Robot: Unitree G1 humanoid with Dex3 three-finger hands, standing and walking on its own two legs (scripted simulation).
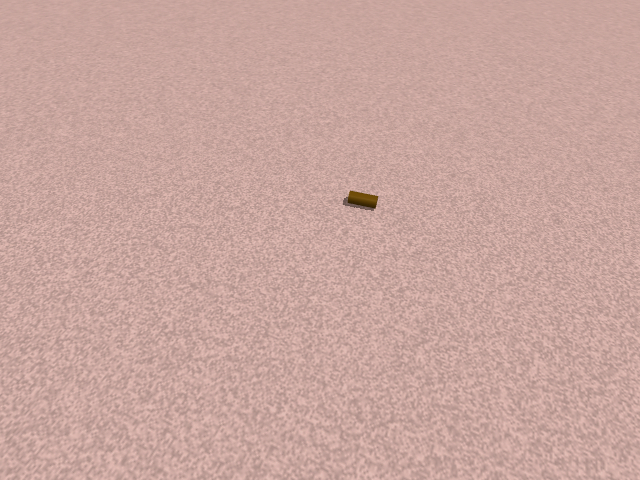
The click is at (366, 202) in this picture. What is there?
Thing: lying can
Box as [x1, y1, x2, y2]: [348, 191, 377, 208]
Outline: 349,192 348,202 375,208 377,196 354,191
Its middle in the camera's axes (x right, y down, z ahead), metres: +0.20 -0.20 +1.80
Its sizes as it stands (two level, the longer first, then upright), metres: 0.130 0.057 0.057
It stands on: the floor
